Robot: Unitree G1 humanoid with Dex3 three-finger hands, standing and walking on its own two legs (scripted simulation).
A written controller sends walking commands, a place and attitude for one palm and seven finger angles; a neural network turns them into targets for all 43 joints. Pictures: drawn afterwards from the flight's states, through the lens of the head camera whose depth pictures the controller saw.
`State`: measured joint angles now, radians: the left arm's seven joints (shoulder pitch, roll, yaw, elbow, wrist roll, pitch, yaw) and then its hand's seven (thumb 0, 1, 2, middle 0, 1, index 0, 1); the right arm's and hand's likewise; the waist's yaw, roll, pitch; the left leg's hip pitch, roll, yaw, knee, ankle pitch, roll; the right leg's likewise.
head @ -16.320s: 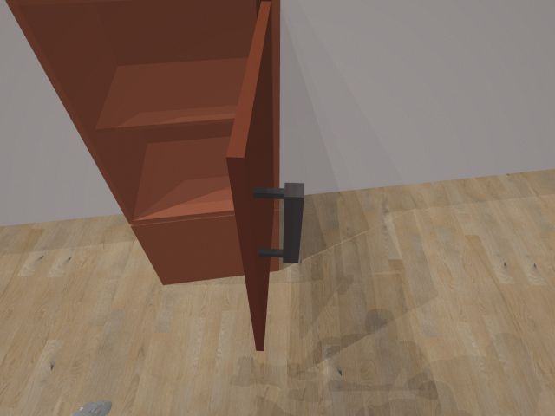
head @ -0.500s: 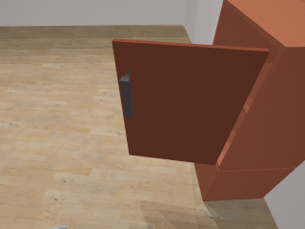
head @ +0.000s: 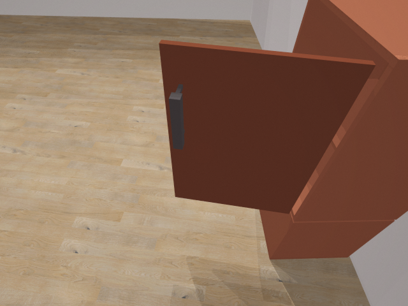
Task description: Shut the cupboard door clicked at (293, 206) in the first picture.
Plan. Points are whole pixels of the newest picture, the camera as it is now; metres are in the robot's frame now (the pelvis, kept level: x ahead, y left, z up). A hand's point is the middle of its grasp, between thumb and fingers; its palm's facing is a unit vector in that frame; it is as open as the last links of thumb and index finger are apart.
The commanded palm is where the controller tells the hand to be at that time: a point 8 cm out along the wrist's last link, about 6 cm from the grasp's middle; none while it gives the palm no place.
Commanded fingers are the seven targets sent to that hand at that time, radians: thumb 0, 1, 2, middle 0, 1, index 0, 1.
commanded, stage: look again from close up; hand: left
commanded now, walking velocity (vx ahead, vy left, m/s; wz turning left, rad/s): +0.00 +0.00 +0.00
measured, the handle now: (179, 117) +0.52 +0.10 +0.08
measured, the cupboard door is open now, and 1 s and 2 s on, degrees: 79 79 79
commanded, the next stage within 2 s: shuffle to correct the standing spot in 0.42 s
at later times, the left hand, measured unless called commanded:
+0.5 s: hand out of the picture +0.07 +0.24 -0.16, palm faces -0.02 -0.95 -0.30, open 7.4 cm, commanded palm none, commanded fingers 0.00 0.90 0.90 -0.20 -0.30 -0.20 -0.30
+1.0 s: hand out of the picture +0.08 +0.13 -0.19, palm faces -0.06 -0.98 -0.18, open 7.4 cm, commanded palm none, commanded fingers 0.00 0.90 0.90 -0.20 -0.30 -0.20 -0.30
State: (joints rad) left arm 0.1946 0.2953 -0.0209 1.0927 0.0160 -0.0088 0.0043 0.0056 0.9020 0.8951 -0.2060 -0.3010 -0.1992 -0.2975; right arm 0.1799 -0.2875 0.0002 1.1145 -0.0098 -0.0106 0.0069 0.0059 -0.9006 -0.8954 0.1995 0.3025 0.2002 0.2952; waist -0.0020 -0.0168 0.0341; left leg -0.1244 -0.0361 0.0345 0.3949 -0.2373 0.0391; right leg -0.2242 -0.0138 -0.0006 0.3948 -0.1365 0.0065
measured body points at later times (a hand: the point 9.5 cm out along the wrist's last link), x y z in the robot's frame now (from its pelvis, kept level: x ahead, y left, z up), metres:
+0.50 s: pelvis +0.01 +0.01 +0.00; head +0.00 +0.02 +0.45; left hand +0.07 +0.29 -0.14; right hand +0.08 -0.28 -0.13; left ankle -0.01 +0.09 -0.74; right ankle +0.05 -0.12 -0.74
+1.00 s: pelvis +0.03 -0.05 -0.02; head +0.05 -0.05 +0.43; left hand +0.08 +0.18 -0.18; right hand -0.01 -0.31 -0.17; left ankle +0.00 +0.07 -0.72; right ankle +0.09 -0.19 -0.74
